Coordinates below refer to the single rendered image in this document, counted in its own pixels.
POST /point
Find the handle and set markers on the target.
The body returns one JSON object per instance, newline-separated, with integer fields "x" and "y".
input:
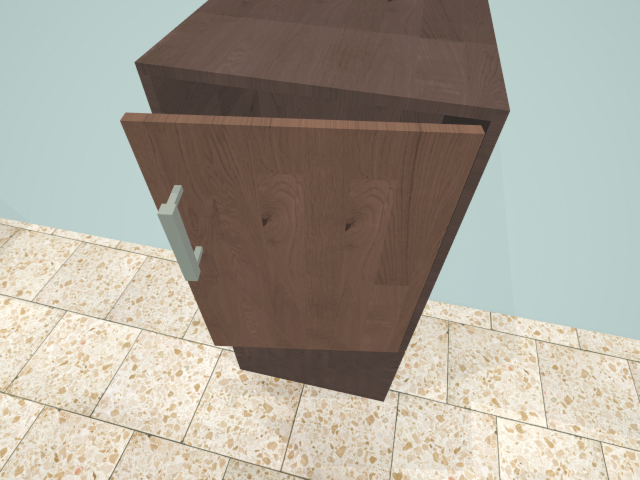
{"x": 175, "y": 231}

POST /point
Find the cupboard door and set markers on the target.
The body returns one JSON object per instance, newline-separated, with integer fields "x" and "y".
{"x": 316, "y": 234}

